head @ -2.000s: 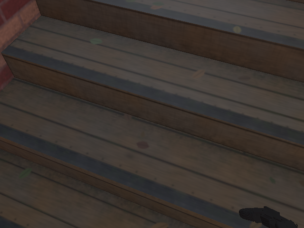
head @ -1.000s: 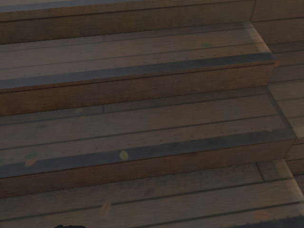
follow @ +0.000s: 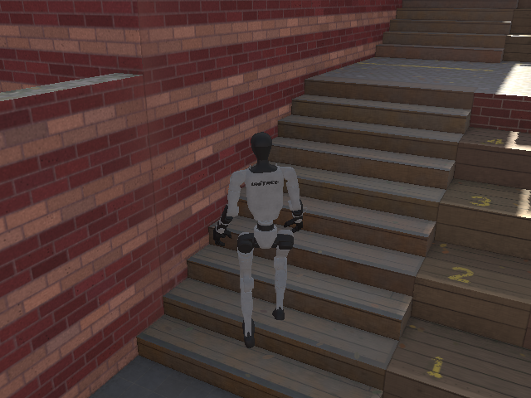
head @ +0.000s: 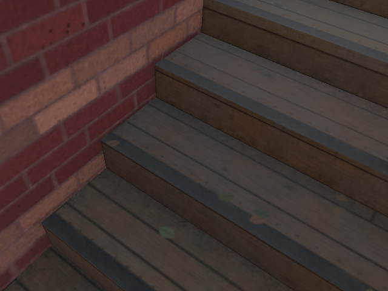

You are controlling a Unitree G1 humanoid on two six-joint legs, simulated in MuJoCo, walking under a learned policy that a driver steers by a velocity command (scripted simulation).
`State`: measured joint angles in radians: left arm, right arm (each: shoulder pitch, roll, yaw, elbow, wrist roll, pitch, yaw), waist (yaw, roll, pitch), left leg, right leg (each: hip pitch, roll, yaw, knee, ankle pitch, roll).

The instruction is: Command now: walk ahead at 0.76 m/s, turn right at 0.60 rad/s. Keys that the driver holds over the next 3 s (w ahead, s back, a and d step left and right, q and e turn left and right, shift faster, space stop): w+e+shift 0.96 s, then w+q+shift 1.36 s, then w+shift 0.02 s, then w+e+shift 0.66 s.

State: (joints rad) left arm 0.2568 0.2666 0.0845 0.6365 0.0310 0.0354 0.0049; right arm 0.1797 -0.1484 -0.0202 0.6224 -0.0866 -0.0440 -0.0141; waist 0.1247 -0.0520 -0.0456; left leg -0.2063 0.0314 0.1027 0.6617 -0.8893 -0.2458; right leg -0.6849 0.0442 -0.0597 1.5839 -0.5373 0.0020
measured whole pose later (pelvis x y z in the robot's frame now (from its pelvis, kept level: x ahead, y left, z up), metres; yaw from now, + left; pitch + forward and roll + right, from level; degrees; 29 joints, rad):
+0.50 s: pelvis +0.17 +0.09 +0.04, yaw -23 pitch +4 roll +3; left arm 0.28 0.31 0.12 0.72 0.01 -0.09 0.00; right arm 0.04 -0.20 -0.02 0.52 -0.05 -0.07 -0.04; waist -0.02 -0.05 -0.03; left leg -0.35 -0.01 0.00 0.60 -0.29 -0.04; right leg -0.48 0.18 0.17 1.19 -0.35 -0.14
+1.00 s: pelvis +0.43 -0.10 +0.18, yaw -56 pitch +3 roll -2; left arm 0.37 0.27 0.05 0.87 0.04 -0.04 0.00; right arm 0.12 -0.13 0.02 0.52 -0.06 -0.09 -0.01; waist -0.04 -0.01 -0.08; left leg -1.08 0.04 -0.10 2.20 -0.42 0.06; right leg -0.30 0.23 0.07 0.69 -0.43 -0.15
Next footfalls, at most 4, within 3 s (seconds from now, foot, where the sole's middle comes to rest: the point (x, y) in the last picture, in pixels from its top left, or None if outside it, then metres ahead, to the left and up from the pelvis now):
0.12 right None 0.07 0.04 -0.71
0.48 left None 0.25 0.22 -0.71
0.80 right None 0.39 -0.11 -0.56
1.18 left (307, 215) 0.66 -0.24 -0.42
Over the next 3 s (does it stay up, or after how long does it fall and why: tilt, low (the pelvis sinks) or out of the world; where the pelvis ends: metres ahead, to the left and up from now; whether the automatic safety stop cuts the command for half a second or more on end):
stays up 1.94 -0.76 0.98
